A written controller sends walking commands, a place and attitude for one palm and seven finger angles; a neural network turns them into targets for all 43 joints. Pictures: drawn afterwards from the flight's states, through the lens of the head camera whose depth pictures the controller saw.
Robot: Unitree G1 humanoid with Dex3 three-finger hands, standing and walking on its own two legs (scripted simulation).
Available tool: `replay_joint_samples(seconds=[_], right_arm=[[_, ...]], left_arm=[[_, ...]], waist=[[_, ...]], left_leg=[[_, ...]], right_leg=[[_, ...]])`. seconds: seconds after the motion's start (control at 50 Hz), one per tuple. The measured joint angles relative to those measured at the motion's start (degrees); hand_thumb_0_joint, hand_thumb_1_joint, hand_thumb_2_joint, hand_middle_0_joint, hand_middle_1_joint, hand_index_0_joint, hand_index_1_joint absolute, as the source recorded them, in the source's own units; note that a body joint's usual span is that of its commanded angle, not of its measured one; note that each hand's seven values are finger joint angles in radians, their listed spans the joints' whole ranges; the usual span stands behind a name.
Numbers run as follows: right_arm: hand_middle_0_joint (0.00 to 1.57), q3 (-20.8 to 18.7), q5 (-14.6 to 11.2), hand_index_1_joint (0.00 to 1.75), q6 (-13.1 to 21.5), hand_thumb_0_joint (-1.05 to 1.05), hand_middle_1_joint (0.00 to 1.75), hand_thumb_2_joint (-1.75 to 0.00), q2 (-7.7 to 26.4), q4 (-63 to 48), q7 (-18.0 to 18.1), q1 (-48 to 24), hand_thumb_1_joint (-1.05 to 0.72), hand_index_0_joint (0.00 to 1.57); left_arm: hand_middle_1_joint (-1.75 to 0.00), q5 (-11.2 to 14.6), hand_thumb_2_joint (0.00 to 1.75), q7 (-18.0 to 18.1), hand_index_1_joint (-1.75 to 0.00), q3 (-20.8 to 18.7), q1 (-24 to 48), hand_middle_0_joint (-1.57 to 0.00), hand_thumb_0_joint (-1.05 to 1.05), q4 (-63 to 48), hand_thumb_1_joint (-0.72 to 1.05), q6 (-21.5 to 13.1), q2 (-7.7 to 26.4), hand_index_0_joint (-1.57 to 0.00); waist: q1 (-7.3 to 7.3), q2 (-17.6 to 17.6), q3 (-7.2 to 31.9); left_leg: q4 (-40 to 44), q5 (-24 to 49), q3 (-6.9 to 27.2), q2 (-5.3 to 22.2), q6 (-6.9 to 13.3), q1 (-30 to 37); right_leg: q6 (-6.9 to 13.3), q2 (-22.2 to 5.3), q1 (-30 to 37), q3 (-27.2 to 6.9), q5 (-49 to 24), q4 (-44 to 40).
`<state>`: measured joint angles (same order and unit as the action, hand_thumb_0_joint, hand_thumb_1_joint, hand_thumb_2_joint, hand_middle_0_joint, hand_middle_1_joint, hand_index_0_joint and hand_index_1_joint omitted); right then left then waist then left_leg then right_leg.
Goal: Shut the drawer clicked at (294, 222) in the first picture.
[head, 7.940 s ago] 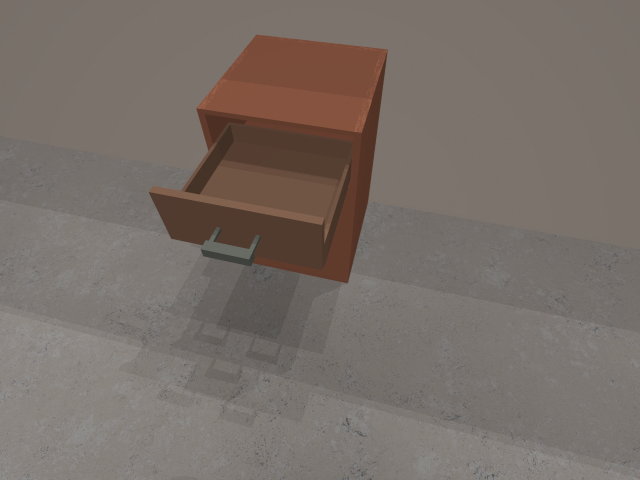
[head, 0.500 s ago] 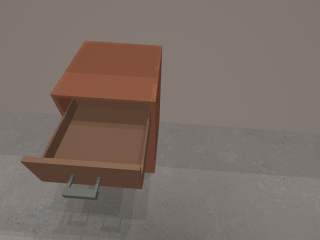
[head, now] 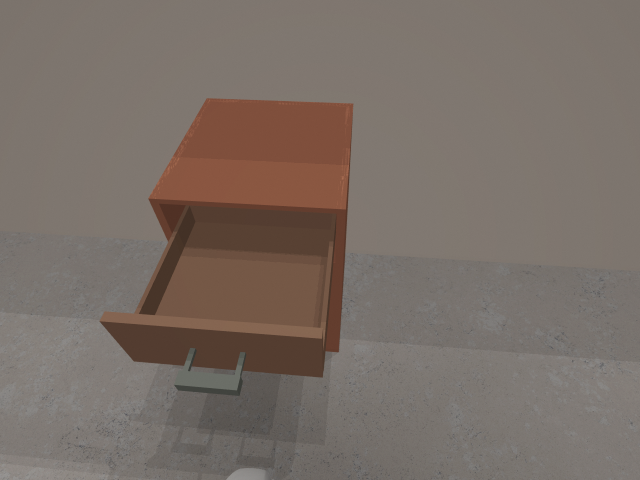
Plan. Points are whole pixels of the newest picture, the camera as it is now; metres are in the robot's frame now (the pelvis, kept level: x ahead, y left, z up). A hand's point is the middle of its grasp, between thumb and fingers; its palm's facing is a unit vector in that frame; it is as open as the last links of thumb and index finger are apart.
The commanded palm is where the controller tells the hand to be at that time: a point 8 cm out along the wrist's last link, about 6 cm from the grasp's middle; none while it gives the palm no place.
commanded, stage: come to a stop and stand still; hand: left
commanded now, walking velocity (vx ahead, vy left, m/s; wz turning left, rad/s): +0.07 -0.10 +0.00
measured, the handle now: (212, 369) +0.33 +0.23 -0.20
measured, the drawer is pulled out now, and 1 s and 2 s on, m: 0.30 0.30 0.30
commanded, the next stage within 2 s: look again from close up in 1.08 s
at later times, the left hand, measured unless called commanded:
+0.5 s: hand out of the picture +0.05 +0.23 -0.17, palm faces -0.03 -0.97 -0.24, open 7.4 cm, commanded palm none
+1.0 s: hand out of the picture -0.01 +0.16 -0.17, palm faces +0.05 -0.99 -0.16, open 7.3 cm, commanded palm none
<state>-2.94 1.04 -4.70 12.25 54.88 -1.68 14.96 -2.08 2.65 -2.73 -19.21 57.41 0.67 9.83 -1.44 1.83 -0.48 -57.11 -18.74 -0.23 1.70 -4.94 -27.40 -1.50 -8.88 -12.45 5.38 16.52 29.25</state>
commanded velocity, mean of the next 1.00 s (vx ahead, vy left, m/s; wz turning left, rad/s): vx -0.01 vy -0.09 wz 0.00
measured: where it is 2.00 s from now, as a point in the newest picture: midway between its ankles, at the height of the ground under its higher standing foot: outside the picture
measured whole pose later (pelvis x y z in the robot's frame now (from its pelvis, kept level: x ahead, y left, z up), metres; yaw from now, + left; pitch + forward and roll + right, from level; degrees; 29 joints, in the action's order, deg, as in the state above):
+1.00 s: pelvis +0.01 +0.01 +0.00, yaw -1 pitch -1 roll +1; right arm 1.7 -0.2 -0.2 5.8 66.2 2.7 18.7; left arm -0.3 1.8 0.7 -19.7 64.7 -0.6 5.9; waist -0.8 -0.8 -0.2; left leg -21.5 -14.1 -2.2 1.6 -1.5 -6.2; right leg 7.0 5.6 -7.5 5.9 11.2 19.1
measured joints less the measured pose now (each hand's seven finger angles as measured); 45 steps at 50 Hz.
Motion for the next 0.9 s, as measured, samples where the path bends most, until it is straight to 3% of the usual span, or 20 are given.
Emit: replay_joint_samples(seconds=[0.08, 0.12, 0.14, 0.2, 0.3, 0.38, 0.44, 0.48, 0.54, 0.64, 0.7, 0.76, 0.82, 0.9], right_arm=[[0.20, 0.0, -0.6, 0.30, 1.3, 0.00, 0.30, -0.90, 1.1, -0.1, 0.3, -0.4, -0.91, 0.20], [0.20, 0.2, -0.8, 0.30, 2.7, 0.00, 0.30, -0.90, 1.9, -0.3, 0.6, -0.2, -0.91, 0.19], [0.20, 0.2, -0.7, 0.30, 3.7, 0.00, 0.30, -0.90, 2.7, -0.5, 0.8, 0.2, -0.91, 0.19], [0.20, 1.3, 0.0, 0.30, 4.7, 0.00, 0.30, -0.90, -1.0, 1.0, 1.9, 0.1, -0.91, 0.19], [0.20, 3.3, 0.7, 0.30, 4.4, 0.00, 0.30, -0.90, -5.3, 3.6, 3.1, 2.6, -0.92, 0.20], [0.21, 2.7, 0.7, 0.30, 3.9, 0.01, 0.30, -0.90, -4.9, 4.9, 3.5, 2.5, -0.93, 0.20], [0.21, 2.0, 0.6, 0.30, 3.7, 0.01, 0.30, -0.90, -3.8, 5.4, 3.6, 2.3, -0.92, 0.20], [0.21, 1.5, 0.1, 0.30, 3.4, 0.01, 0.30, -0.90, -2.7, 6.1, 3.5, 2.2, -0.92, 0.20], [0.20, 1.4, -0.4, 0.30, 2.3, 0.00, 0.30, -0.90, -2.2, 7.5, 3.4, 3.2, -0.92, 0.20], [0.20, 1.8, -0.5, 0.30, 2.1, 0.00, 0.30, -0.90, -3.1, 9.4, 3.3, 3.8, -0.91, 0.20], [0.20, 2.0, -0.6, 0.30, 2.6, 0.00, 0.30, -0.90, -3.7, 9.7, 3.5, 3.7, -0.91, 0.20], [0.20, 2.6, -0.7, 0.30, 3.5, 0.00, 0.30, -0.90, -4.2, 10.1, 3.8, 3.8, -0.91, 0.20], [0.20, 3.6, -0.8, 0.30, 4.1, 0.00, 0.30, -0.90, -5.9, 11.1, 4.2, 3.7, -0.91, 0.19], [0.20, 4.4, -1.0, 0.30, 4.7, 0.00, 0.30, -0.90, -6.6, 11.4, 4.4, 3.8, -0.91, 0.19]], left_arm=[[-0.30, -0.4, 0.90, -1.2, -0.30, -0.2, -0.9, -0.21, 0.01, 0.3, 0.90, 0.1, 1.4, -0.20], [-0.30, -0.3, 0.90, -1.5, -0.30, -0.1, -1.7, -0.21, 0.01, 0.4, 0.90, 0.5, 1.7, -0.20], [-0.30, -0.1, 0.90, -1.6, -0.30, 0.0, -2.3, -0.21, 0.01, 0.4, 0.90, 0.8, 1.5, -0.20], [-0.30, 0.4, 0.90, -1.0, -0.30, -0.4, -1.4, -0.21, 0.01, 1.6, 0.90, 2.2, 4.2, -0.20], [-0.29, 0.4, 0.90, -1.8, -0.30, -0.5, 0.2, -0.20, 0.01, 1.6, 0.91, 2.5, 4.9, -0.20], [-0.29, 0.6, 0.90, -2.7, -0.30, 0.1, 1.6, -0.20, 0.01, 0.1, 0.91, 2.8, 2.6, -0.20], [-0.29, 0.8, 0.90, -2.8, -0.30, 0.5, 2.6, -0.20, 0.01, -0.7, 0.91, 2.3, 0.9, -0.20], [-0.29, 0.7, 0.90, -2.4, -0.30, 0.9, 3.4, -0.20, 0.01, -0.4, 0.91, 1.5, -0.4, -0.20], [-0.29, 0.5, 0.90, -1.7, -0.30, 1.4, 3.7, -0.20, 0.01, 0.1, 0.92, 0.8, -1.0, -0.20], [-0.30, 0.9, 0.90, -0.8, -0.30, 1.2, 3.6, -0.20, 0.01, 1.0, 0.93, -0.2, -1.0, -0.20], [-0.30, 0.9, 0.90, -0.8, -0.30, 1.3, 3.2, -0.21, 0.01, 1.9, 0.93, -0.5, -1.0, -0.20], [-0.30, 1.3, 0.90, -0.8, -0.30, 1.7, 2.8, -0.21, 0.01, 3.3, 0.93, -0.6, -1.3, -0.20], [-0.30, 1.8, 0.90, -0.7, -0.30, 1.8, 2.4, -0.21, 0.01, 5.1, 0.93, -0.6, -1.0, -0.20], [-0.29, 1.9, 0.90, -0.8, -0.30, 2.6, 1.2, -0.20, 0.01, 6.4, 0.93, -0.8, -2.1, -0.20]], waist=[[-1.35, 2.2, -0.2], [-1.56, 1.5, 0.0], [-1.25, -0.2, 0.5], [0.08, 3.2, 0.2], [0.92, 3.6, 1.5], [1.35, 1.6, 0.5], [2.06, -0.2, -0.5], [2.39, -2.6, -1.2], [3.08, -4.1, -0.4], [2.08, -2.9, 0.9], [1.88, -2.6, 1.0], [2.05, -3.2, 1.0], [1.57, -1.1, 0.7], [0.94, -1.1, 0.5]], left_leg=[[15.8, 0.0, -1.6, 1.2, 0.1, 6.2], [24.9, 2.6, -2.7, 1.2, 0.3, 11.1], [28.2, 4.8, -2.0, 2.0, 0.8, 12.8], [24.3, 2.8, -2.5, 0.4, 2.2, 11.9], [28.4, 4.3, -2.2, 0.7, 2.4, 14.0], [29.7, 5.1, -3.4, 0.8, 2.4, 14.3], [28.4, 4.7, -4.0, 1.0, 1.9, 13.5], [25.9, 3.5, -3.5, 2.2, 1.5, 12.7], [20.8, -4.6, -1.6, 2.1, 2.5, 11.3], [14.1, -4.6, -1.6, 1.2, 3.1, 10.2], [18.3, -3.7, -2.0, 0.9, 3.1, 12.3], [28.5, 1.3, -1.4, 0.9, 3.4, 16.6], [31.7, 2.9, -1.8, 0.2, 3.6, 18.8], [34.2, 3.9, -2.2, 0.1, 3.4, 20.3]], right_leg=[[-2.1, -2.7, -0.5, -1.7, 0.1, 0.7], [-2.8, -2.8, -1.7, -2.4, 1.5, 3.6], [-2.2, -1.7, -2.9, -2.4, 3.5, 6.4], [0.3, 1.1, -6.6, -7.2, 11.8, 17.4], [1.2, 6.7, -9.7, -5.0, 8.7, 24.8], [1.2, 8.3, -9.1, -3.7, 8.5, 20.3], [1.8, 8.6, -5.7, -3.4, 6.0, 10.2], [3.7, 9.8, -3.6, -2.7, 1.6, 5.3], [6.5, 10.7, -1.8, -0.9, 0.5, 2.9], [7.9, 12.2, 1.1, 0.1, -2.6, -3.8], [8.6, 13.5, 1.6, 0.4, -3.6, -5.6], [8.9, 15.1, 1.4, 1.3, -3.3, -5.4], [8.7, 14.6, 2.6, 0.8, -3.5, -6.5], [8.5, 14.6, 3.9, 0.3, -4.7, -8.7]])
